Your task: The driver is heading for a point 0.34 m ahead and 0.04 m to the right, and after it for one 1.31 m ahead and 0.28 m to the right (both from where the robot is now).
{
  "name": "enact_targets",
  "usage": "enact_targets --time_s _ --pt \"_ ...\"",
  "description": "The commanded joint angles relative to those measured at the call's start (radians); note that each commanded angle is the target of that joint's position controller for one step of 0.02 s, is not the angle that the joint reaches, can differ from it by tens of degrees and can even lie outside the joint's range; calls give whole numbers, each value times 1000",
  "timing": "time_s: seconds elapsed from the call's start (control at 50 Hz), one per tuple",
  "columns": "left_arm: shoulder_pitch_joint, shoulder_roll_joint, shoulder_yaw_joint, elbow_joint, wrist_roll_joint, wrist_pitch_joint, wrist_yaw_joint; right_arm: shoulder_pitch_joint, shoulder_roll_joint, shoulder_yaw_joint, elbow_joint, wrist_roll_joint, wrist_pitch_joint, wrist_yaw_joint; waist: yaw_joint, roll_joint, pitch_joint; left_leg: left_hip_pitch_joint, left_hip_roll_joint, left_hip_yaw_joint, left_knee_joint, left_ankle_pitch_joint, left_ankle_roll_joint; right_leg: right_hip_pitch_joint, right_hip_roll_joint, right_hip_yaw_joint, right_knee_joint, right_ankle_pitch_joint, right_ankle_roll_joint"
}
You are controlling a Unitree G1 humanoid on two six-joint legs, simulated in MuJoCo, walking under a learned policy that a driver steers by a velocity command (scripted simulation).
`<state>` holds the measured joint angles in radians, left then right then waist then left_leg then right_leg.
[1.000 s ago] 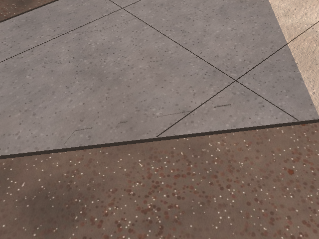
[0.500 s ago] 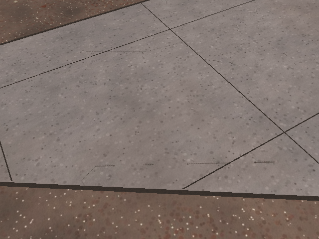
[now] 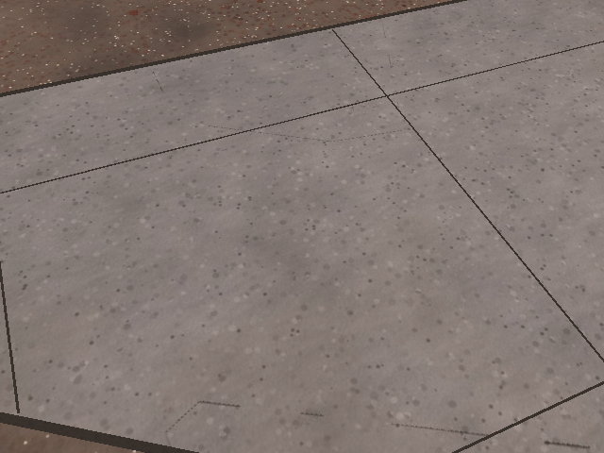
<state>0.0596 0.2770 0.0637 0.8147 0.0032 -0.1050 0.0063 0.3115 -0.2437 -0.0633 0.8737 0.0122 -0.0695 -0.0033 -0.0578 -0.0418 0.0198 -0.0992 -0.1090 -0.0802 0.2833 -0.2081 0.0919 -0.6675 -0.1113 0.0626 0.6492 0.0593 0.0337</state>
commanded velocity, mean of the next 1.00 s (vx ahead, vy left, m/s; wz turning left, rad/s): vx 0.50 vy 0.00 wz -0.30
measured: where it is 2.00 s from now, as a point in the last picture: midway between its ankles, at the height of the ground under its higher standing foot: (378, 216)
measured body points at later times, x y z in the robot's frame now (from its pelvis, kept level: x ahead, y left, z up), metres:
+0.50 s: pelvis +0.29 -0.06 +0.00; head +0.32 -0.07 +0.45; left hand +0.33 +0.22 -0.12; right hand +0.47 -0.33 -0.10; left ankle +0.47 +0.11 -0.69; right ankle +0.25 -0.14 -0.75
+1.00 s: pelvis +0.56 -0.06 +0.00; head +0.58 -0.07 +0.45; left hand +0.84 +0.10 -0.09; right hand +0.46 -0.34 -0.13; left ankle +0.53 +0.07 -0.75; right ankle +0.63 -0.27 -0.69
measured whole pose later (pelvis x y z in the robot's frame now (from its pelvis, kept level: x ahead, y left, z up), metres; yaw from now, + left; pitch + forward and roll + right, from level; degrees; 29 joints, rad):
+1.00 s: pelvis +0.56 -0.06 +0.00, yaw -23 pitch +2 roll +2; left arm 0.14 0.30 0.07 0.68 -0.02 -0.04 -0.02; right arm 0.34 -0.28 -0.08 0.88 0.00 -0.09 0.01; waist -0.09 -0.05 0.01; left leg -0.03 -0.01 0.14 0.24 -0.24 0.01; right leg -0.68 -0.10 0.06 0.79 -0.07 -0.01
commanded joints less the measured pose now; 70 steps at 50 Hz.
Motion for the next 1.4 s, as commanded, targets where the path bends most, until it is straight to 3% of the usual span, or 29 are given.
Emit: enact_targets --time_s 0.02,0.12,0.16,0.18,0.2,0.22,0.24,0.28,0.34,0.46,0.56,0.64,0.66,0.68,0.7,0.72,0.74,0.78,0.96,1.06,1.1,1.14,1.16,1.18,1.2,1.22,1.26,1.32,1.4 --pt "-117 48 1 -82 -11 -17 -14 52 -161 -34 -25 4 -10 -7 -32 118 19 -62 245 -121 -93 186 125 103 47 -43 -103 102 -11" --pt "-117 89 7 -108 -12 -32 -37 87 -179 -41 -1 1 11 -17 -5 132 18 154 332 -176 32 392 100 74 68 -44 -174 -91 -76" --pt "77 139 32 -53 -9 -34 -33 41 -181 -38 -17 -3 18 -17 100 131 -102 139 270 -109 234 692 65 347 117 -93 -202 -88 -128" --pt "250 186 45 -16 2 -32 -31 27 -154 -24 -38 -15 17 -15 168 84 -244 -2 219 -60 474 584 36 629 5 28 -152 -41 -193" --pt "371 271 70 10 4 -22 -32 166 -70 1 -40 -13 -4 -6 141 -161 -394 -385 62 23 859 164 -52 1026 -212 446 -183 -166 -362" --pt "386 200 51 28 -19 -13 -39 144 -94 2 -35 -8 -23 1 153 -228 -397 -581 35 -33 982 -338 -59 1085 -255 696 -334 -336 -387" --pt "301 146 33 5 -29 -9 -38 41 -167 -14 -66 11 -38 7 153 -138 -227 -680 103 -53 1036 -290 -45 965 -222 603 -355 -440 -333" --pt "183 113 19 -30 -5 3 -38 -81 -154 -14 -97 -1 -51 6 112 17 -44 -648 172 -11 923 -152 -42 668 -146 409 -408 -297 -300" --pt "164 101 12 -37 -4 3 -34 -44 -120 -18 -100 -23 -39 -1 47 -27 -42 -519 204 0 754 -98 -71 521 -79 295 -453 -101 -294" --pt "245 163 37 -20 -24 14 -1 -251 -81 -2 -167 -21 -34 -5 95 -31 -9 -440 152 26 358 222 -130 410 -9 176 -470 -72 -254" --pt "330 154 39 -3 -35 39 10 -365 -107 -5 -210 -3 -51 12 127 -44 -7 -371 112 3 204 255 -130 482 -33 258 -387 -149 -231" --pt "300 133 35 -30 -24 52 15 -208 -174 -35 -179 -5 -70 10 26 -67 -80 -107 128 9 119 148 -67 488 3 304 -196 -99 -177" --pt "281 81 16 -55 -13 47 10 -58 -226 -50 -161 -22 -74 2 -45 0 -205 133 267 -107 153 116 -5 378 62 236 43 -160 -142" --pt "403 6 -6 -83 -28 34 9 59 -316 -75 -136 -31 -56 -3 -21 273 -356 487 500 -483 117 -8 146 49 200 84 370 -496 -74" --pt "416 76 2 -83 -42 29 10 70 -253 -63 -125 -12 -46 3 -20 335 -344 484 555 -675 50 -195 179 -112 139 87 547 -661 -64" --pt "338 151 22 -86 -44 33 10 20 -177 -42 -143 -10 -44 2 -36 217 -207 364 506 -547 28 -231 135 -157 94 98 610 -580 -60" --pt "280 151 26 -95 -36 40 11 -33 -150 -32 -149 -15 -39 2 -22 145 -125 241 462 -409 11 -143 103 -137 59 67 610 -502 -53" --pt "241 123 31 -116 -26 51 4 -104 -109 -17 -140 -25 -36 4 24 150 -32 63 393 -241 -50 7 82 -78 8 57 538 -413 -48" --pt "90 31 -1 -196 -20 57 -28 -72 -180 -39 -75 -9 -43 8 20 95 15 -23 338 90 -147 273 95 12 7 -7 140 -87 -40" --pt "-56 49 -6 -256 -24 48 -50 23 -228 -48 -19 18 -18 10 -13 106 52 93 387 104 -108 301 74 44 42 -65 -40 -131 -76" --pt "-35 77 5 -261 -20 47 -53 27 -247 -50 -3 23 -5 7 23 130 29 144 401 116 -27 486 55 121 75 -95 -88 -207 -109" --pt "200 150 48 -189 -12 49 -43 26 -233 -39 4 22 4 1 152 120 -119 63 336 194 264 712 4 501 139 -139 -150 -144 -158" --pt "374 231 74 -159 -4 56 -25 33 -180 -14 -19 -5 -3 1 218 12 -256 -179 285 208 578 417 -38 829 -46 79 -108 -73 -222" --pt "382 303 77 -157 0 57 -21 141 -61 26 -37 -10 -23 14 138 -229 -389 -531 106 135 915 -353 -89 1076 -299 566 -233 -241 -378" --pt "397 213 56 -162 0 51 -24 69 -169 -3 -20 23 -39 19 196 -102 -393 -612 131 -23 1027 -391 -77 1037 -298 613 -296 -311 -358" --pt "344 181 42 -154 0 44 -24 -15 -197 -14 -55 46 -44 21 183 -88 -235 -683 172 -11 1037 -313 -66 918 -262 439 -311 -249 -313" --pt "224 117 26 -151 2 32 -29 -55 -176 -16 -54 20 -34 11 111 -44 -103 -617 241 7 928 -163 -71 673 -182 235 -371 -138 -266" --pt "162 82 24 -135 9 2 -32 9 -118 -13 -29 22 13 7 43 -47 -59 -506 263 -12 879 -65 -87 517 -157 99 -482 -88 -260" --pt "179 99 36 -92 19 -11 -13 -69 -99 -14 -58 13 28 5 46 -15 3 -603 251 -47 733 112 -105 531 -147 -47 -529 -16 -242"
